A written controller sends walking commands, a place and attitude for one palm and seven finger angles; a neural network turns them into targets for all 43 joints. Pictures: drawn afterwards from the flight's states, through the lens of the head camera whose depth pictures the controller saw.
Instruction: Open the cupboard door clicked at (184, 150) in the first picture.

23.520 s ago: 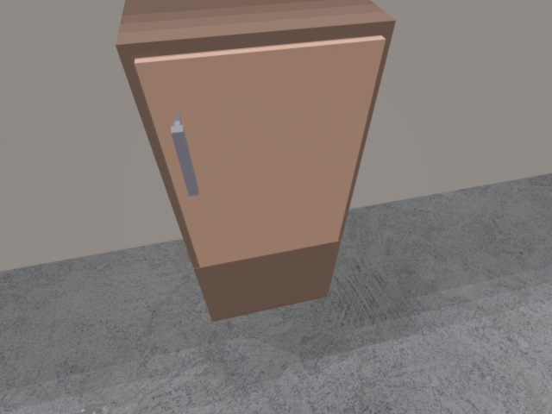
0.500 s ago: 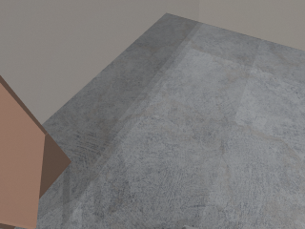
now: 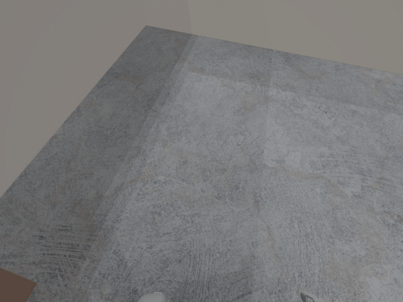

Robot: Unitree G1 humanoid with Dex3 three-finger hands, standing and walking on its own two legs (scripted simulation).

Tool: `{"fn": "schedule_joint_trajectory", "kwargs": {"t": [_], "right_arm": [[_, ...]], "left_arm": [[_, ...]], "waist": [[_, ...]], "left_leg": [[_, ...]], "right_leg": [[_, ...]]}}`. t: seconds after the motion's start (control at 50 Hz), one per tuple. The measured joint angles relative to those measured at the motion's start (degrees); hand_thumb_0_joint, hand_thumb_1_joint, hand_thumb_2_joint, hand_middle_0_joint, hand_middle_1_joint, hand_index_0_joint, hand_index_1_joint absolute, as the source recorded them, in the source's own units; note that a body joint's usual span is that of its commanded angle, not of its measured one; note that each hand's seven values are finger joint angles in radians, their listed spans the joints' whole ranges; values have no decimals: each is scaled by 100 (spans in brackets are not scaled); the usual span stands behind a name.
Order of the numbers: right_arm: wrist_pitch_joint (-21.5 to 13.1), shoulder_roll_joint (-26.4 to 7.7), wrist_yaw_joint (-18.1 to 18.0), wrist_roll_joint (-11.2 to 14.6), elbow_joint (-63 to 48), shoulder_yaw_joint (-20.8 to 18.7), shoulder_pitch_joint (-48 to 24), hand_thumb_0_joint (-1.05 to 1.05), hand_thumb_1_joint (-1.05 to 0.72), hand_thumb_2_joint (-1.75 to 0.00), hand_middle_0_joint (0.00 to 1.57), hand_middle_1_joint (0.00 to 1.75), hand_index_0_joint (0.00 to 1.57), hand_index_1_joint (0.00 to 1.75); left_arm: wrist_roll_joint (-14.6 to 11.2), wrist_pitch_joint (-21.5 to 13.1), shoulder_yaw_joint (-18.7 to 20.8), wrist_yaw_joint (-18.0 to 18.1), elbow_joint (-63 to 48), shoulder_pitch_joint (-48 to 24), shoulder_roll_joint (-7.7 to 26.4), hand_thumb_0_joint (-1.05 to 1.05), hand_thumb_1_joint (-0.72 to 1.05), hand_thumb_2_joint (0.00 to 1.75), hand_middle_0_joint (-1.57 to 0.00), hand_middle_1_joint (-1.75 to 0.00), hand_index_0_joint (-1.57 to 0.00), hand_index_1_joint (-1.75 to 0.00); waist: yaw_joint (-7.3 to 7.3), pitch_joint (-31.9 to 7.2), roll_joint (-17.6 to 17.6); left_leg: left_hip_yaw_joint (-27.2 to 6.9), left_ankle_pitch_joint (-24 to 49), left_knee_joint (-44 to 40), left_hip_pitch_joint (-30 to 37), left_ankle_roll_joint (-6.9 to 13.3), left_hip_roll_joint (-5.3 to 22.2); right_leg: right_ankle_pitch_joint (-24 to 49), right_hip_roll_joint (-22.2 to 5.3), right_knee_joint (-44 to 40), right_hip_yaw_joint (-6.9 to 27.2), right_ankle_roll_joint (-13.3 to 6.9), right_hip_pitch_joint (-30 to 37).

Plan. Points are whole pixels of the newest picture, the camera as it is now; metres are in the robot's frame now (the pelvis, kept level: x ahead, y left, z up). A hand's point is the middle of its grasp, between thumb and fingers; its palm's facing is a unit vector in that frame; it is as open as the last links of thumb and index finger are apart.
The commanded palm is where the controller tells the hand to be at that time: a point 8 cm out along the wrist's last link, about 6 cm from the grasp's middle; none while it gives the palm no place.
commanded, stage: walk to a spot facing it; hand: left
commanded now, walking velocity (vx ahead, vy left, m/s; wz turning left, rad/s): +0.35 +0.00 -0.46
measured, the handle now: out of the picture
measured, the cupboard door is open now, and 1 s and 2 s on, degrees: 44 44 44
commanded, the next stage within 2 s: turn to face it in 1.16 s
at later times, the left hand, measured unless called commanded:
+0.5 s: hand (188, 195) +0.40 +0.06 -0.14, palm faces -0.28 -0.94 -0.18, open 7.4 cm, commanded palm none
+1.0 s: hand (178, 188) +0.44 +0.09 -0.18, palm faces -0.20 -0.97 -0.13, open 7.4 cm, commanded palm none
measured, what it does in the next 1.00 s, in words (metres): walks ahead, turning right: right foot, then left foot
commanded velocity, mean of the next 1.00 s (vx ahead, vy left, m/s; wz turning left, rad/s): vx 0.37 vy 0.00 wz -0.22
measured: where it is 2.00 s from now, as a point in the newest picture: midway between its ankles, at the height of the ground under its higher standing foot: (242, 205)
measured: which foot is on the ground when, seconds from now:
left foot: down 0.00-0.42, up 0.44-0.88, down 0.90-1.00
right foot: up 0.00-0.40, down 0.42-0.90, up 0.92-1.00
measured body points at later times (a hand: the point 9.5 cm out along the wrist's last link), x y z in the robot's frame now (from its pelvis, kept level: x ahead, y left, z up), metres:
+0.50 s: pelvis +0.20 -0.06 +0.00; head +0.25 -0.09 +0.45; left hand +0.41 +0.11 -0.13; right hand +0.03 -0.23 -0.15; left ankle +0.09 +0.10 -0.64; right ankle +0.23 -0.14 -0.72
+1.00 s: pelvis +0.44 -0.08 +0.00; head +0.47 -0.07 +0.45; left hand +0.45 +0.14 -0.16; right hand +0.49 -0.34 -0.12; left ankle +0.52 -0.02 -0.72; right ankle +0.30 -0.16 -0.63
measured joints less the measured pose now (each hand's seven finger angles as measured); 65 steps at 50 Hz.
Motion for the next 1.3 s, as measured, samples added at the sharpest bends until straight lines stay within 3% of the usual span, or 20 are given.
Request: {"fn": "schedule_joint_trajectory", "kwargs": {"t": [0.06, 0.12, 0.26, 0.38, 0.42, 0.46, 0.5, 0.54, 0.6, 0.7, 0.82, 0.88, 0.9, 0.94, 0.98, 1.02, 1.08, 1.14, 1.22, 1.3], "right_arm": [[-1, 155, -40, 0, 91, 50, 282, 0, -91, -90, 20, 30, 20, 30], [-7, 258, -68, 32, 316, 75, 609, 0, -91, -90, 20, 30, 20, 30], [58, 298, -39, 35, 792, 54, 1364, 0, -91, -90, 20, 30, 20, 30], [135, 274, -25, -8, 1136, 67, 1867, 0, -91, -90, 20, 30, 20, 30], [187, 317, 1, 33, 1273, 89, 2054, 0, -91, -90, 20, 30, 20, 30], [308, 335, 33, 117, 1431, 89, 1927, 0, -91, -90, 20, 30, 20, 30], [376, 327, 33, 140, 1480, 30, 1637, 1, -91, -90, 20, 30, 20, 30], [377, 308, 13, 121, 1408, -24, 1309, 1, -91, -90, 20, 30, 20, 30], [320, 313, 0, 98, 1160, -69, 852, 1, -91, -90, 20, 30, 20, 30], [277, 222, 44, 83, 866, -137, 140, 0, -92, -90, 19, 30, 20, 30], [250, 94, 159, 109, 665, -128, -549, 0, -92, -90, 19, 30, 20, 30], [135, 82, 152, 86, 569, -82, -727, 0, -92, -90, 19, 30, 20, 30], [61, 53, 139, 54, 516, -67, -741, 0, -92, -90, 19, 30, 20, 30], [-33, 86, 83, 23, 448, -53, -706, 0, -92, -90, 19, 30, 20, 30], [-42, 139, 39, 30, 448, -30, -504, 0, -92, -90, 19, 30, 20, 30], [-35, 202, -8, 36, 549, -19, -237, 0, -92, -90, 19, 30, 20, 30], [-32, 260, -97, 84, 783, -56, 192, -1, -93, -90, 20, 30, 20, 30], [14, 198, -82, 88, 974, -73, 592, -1, -95, -90, 20, 30, 20, 30], [89, 165, -46, 73, 1137, -62, 1038, 0, -94, -90, 20, 30, 20, 30], [138, 158, -57, 39, 1241, -33, 1365, 0, -93, -90, 20, 30, 20, 30]], "left_arm": [[54, 18, 45, -57, -65, -314, 115, 1, 91, 90, -20, -30, -20, -30], [76, 19, 60, -93, -280, -620, 139, 1, 91, 90, -20, -30, -20, -30], [96, 48, -5, -113, -557, -1229, 29, 1, 91, 90, -20, -30, -20, -30], [72, 5, -106, -92, -608, -1708, -90, 1, 91, 90, -20, -30, -20, -30], [68, -149, -159, -85, -659, -1768, -113, 0, 91, 90, -20, -30, -20, -30], [14, -350, -157, -6, -660, -1755, -187, 0, 91, 90, -20, -30, -20, -30], [-51, -393, -188, 63, -586, -1589, -259, 0, 91, 90, -20, -30, -20, -30], [-72, -380, -212, 128, -422, -1324, -333, 0, 91, 90, -20, -30, -20, -30], [-171, -505, -14, 271, -281, -956, -330, -4, 95, 90, -21, -30, -21, -30], [-67, -532, -61, 227, 20, -493, -126, -5, 96, 90, -21, -30, -20, -30], [-25, -472, -202, 196, 426, 93, -167, -2, 93, 90, -20, -30, -20, -30], [-38, -419, -232, 181, 600, 386, -219, -1, 92, 90, -20, -30, -20, -30], [-50, -383, -234, 171, 638, 488, -269, -1, 92, 90, -20, -30, -20, -30], [-58, -278, -233, 143, 695, 482, -294, 0, 91, 90, -20, -30, -20, -30], [-26, -206, -200, 126, 680, 378, -293, 0, 91, 90, -20, -30, -20, -30], [17, -161, -162, 90, 571, 206, -287, 1, 91, 90, -20, -30, -20, -30], [49, -124, -126, 62, 326, -47, -312, 1, 91, 90, -20, -30, -20, -30], [82, -68, -80, 86, 160, -263, -306, 1, 92, 90, -20, -30, -20, -30], [65, 4, -27, 29, 30, -523, -151, 1, 94, 90, -20, -30, -20, -30], [51, 31, -29, 2, -80, -843, -39, 1, 93, 90, -20, -30, -20, -30]], "waist": [[-13, -29, -59], [-11, -60, -29], [-279, -60, 141], [-602, 76, 253], [-610, 73, 245], [-517, 174, 262], [-509, 232, 264], [-491, 194, 259], [-422, 63, 228], [-226, -112, 274], [27, -103, 221], [97, -65, 96], [99, -81, 139], [97, -18, 69], [115, -41, 7], [134, -69, -10], [152, -122, 12], [88, -162, 80], [-72, -108, 143], [-289, 31, 209]], "left_leg": [[252, -92, -363, 428, 2, 39], [498, -7, -955, 900, -3, 45], [988, -164, -1697, 1764, -103, 33], [1274, -747, -1561, 2284, -407, 170], [1245, -1133, -852, 2183, -491, 343], [709, -1502, 1071, 1508, -411, 419], [171, -1288, 2681, 725, -348, 311], [-32, -864, 3159, 120, -346, 319], [-166, -509, 2696, -532, -398, 376], [-176, 23, 1607, -1009, -425, 382], [-41, 200, 441, -778, -296, 180], [138, 254, -277, -261, -134, -52], [149, 537, -424, -122, 65, -48], [276, 333, -48, -81, 250, -74], [389, -3, -72, 137, 260, -121], [463, -33, -386, 441, 194, -168], [587, 35, -978, 928, 196, -223], [719, 31, -1430, 1370, 164, -218], [933, -173, -1671, 1820, 34, -160], [1152, -558, -1565, 2117, -158, -47]], "right_leg": [[715, -214, 1405, -338, 26, -903], [1270, -437, 1432, -493, 124, -1529], [1909, -725, -366, -664, 169, -1935], [1593, -535, -1691, -959, -80, -1374], [1595, -403, -2192, -1058, -274, -878], [1501, -304, -1865, -1059, -342, -850], [1283, -217, -1911, -1069, -326, -588], [1326, -116, -2331, -1059, -263, -215], [1449, 11, -2993, -1044, -323, 265], [1369, 145, -3569, -1005, -306, 908], [902, 131, -3711, -914, -148, 1627], [405, -29, -3236, -834, -13, 1772], [200, -41, -2637, -807, 9, 1574], [2, -118, -625, -608, -32, 814], [292, -198, 929, -475, -52, 7], [747, -354, 1553, -447, -4, -654], [1240, -586, 1358, -405, 96, -1369], [1621, -748, 579, -462, 156, -1730], [1945, -826, -577, -666, 173, -1787], [1883, -722, -1367, -867, 81, -1560]]}}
